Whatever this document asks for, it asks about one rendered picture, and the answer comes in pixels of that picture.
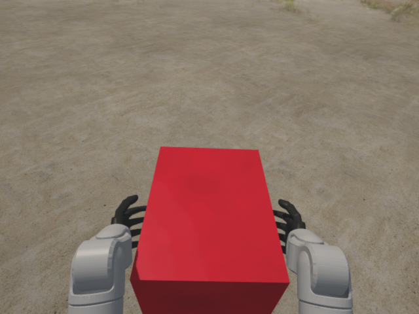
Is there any right robot forearm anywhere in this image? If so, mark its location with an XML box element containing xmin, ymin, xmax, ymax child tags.
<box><xmin>286</xmin><ymin>228</ymin><xmax>353</xmax><ymax>314</ymax></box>

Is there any robot right hand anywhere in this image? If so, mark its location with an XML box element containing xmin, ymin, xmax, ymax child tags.
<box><xmin>273</xmin><ymin>199</ymin><xmax>306</xmax><ymax>254</ymax></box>

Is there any carton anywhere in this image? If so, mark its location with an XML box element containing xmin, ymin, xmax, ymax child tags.
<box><xmin>130</xmin><ymin>147</ymin><xmax>290</xmax><ymax>314</ymax></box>

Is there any left robot forearm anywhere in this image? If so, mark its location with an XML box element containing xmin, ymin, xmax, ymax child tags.
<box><xmin>67</xmin><ymin>224</ymin><xmax>132</xmax><ymax>314</ymax></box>

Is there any robot left hand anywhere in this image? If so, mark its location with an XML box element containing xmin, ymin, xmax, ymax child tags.
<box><xmin>111</xmin><ymin>195</ymin><xmax>147</xmax><ymax>249</ymax></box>

